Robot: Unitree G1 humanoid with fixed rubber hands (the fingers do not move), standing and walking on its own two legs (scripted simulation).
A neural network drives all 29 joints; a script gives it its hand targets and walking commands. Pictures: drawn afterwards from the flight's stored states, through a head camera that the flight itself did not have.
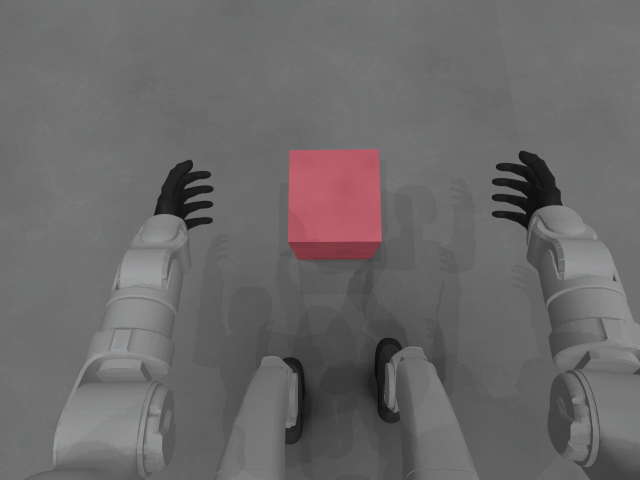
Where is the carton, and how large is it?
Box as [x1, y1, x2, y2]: [288, 149, 381, 259]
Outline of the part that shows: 378,149 289,150 288,242 298,259 370,258 381,241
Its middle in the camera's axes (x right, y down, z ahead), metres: +0.03 -0.07 +0.97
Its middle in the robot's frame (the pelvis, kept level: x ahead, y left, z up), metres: +0.56 +0.00 -0.56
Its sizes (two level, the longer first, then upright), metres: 0.210 0.200 0.250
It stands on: the floor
